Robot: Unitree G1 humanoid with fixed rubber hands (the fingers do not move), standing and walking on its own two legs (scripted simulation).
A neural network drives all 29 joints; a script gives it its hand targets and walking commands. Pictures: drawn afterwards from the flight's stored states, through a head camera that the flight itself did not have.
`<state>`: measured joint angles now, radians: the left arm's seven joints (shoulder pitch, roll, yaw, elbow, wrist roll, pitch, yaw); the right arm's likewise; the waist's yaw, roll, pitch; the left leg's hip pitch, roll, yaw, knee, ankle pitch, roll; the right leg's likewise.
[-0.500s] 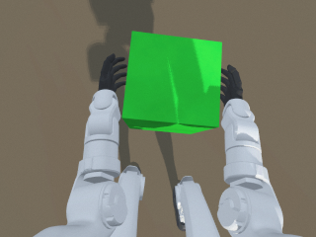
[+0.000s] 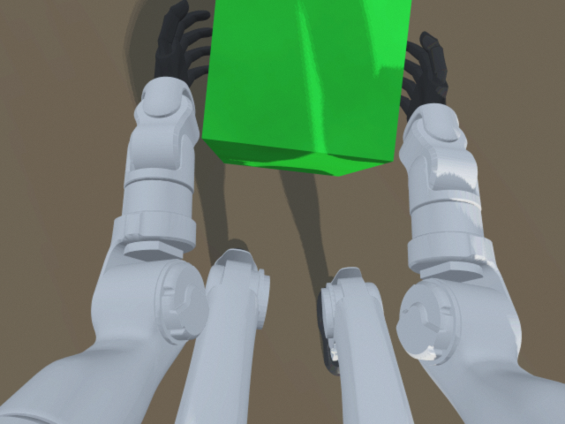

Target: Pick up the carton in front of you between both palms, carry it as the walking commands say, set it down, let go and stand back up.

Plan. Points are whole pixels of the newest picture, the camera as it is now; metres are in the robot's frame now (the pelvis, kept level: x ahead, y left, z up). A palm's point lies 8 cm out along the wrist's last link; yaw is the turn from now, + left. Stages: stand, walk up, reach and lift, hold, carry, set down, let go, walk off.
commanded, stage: set down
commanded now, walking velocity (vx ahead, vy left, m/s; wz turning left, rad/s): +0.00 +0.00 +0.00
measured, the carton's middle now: (296, 93) +0.53 +0.06 -0.20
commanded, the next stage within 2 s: none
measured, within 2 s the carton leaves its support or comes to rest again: rests again in 1.64 s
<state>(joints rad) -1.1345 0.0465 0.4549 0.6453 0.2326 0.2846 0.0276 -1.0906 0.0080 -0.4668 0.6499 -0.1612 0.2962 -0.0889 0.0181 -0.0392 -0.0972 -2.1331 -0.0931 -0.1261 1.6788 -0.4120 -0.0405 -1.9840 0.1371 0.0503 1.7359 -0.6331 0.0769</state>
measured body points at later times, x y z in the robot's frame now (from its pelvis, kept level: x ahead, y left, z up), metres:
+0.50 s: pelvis -0.02 +0.00 -0.09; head +0.36 +0.04 +0.16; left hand +0.54 +0.22 -0.26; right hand +0.55 -0.09 -0.26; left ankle +0.11 +0.12 -0.47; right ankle +0.06 -0.14 -0.47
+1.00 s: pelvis -0.02 +0.00 -0.12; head +0.35 +0.03 +0.13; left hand +0.53 +0.22 -0.29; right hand +0.54 -0.09 -0.29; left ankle +0.11 +0.12 -0.47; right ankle +0.06 -0.13 -0.47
